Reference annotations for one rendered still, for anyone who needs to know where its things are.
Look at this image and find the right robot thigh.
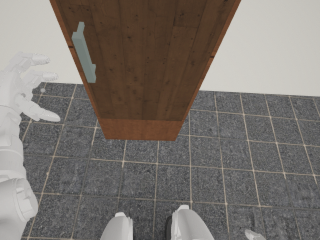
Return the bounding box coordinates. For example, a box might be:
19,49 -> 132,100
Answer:
172,209 -> 214,240

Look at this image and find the left robot upper arm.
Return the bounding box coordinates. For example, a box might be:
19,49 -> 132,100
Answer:
0,177 -> 38,240

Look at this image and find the left robot thigh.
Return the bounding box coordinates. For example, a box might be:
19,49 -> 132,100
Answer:
100,216 -> 133,240

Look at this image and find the robot left hand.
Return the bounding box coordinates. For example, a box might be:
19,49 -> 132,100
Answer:
0,51 -> 61,122

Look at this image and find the robot thigh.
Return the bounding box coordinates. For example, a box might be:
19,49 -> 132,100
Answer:
172,209 -> 214,240
100,216 -> 133,240

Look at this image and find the robot left forearm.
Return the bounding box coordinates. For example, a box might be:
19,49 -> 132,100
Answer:
0,105 -> 27,183

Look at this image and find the handle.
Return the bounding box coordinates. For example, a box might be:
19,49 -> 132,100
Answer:
71,21 -> 96,83

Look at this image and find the robot right hand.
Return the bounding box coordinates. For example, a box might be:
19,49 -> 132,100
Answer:
245,229 -> 266,240

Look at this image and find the cupboard door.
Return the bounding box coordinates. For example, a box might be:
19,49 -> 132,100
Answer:
55,0 -> 236,122

